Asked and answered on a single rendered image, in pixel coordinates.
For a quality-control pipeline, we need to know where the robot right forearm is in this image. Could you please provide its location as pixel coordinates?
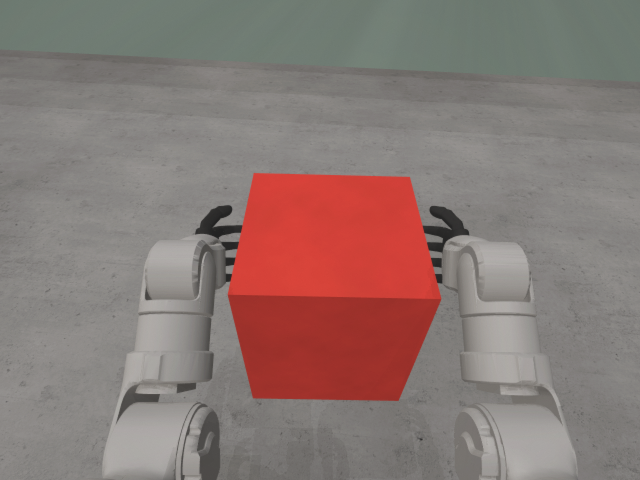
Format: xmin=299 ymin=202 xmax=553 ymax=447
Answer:
xmin=441 ymin=235 xmax=578 ymax=473

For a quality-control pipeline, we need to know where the right robot hand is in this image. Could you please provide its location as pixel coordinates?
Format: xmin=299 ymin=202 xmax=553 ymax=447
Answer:
xmin=423 ymin=206 xmax=469 ymax=283

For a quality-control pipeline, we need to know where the left robot upper arm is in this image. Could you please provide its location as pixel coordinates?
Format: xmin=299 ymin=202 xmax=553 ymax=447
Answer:
xmin=81 ymin=402 xmax=220 ymax=480

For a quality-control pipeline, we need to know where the robot left forearm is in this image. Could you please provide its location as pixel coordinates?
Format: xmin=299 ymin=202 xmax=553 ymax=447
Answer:
xmin=102 ymin=234 xmax=226 ymax=478

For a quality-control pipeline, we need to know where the carton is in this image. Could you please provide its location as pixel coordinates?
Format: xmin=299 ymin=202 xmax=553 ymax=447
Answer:
xmin=228 ymin=173 xmax=441 ymax=401

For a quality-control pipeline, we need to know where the left robot hand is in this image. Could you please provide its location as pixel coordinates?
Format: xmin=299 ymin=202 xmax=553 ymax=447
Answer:
xmin=195 ymin=205 xmax=242 ymax=282

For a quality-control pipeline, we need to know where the right robot upper arm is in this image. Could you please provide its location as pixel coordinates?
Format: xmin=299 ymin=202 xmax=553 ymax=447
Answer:
xmin=454 ymin=403 xmax=578 ymax=480

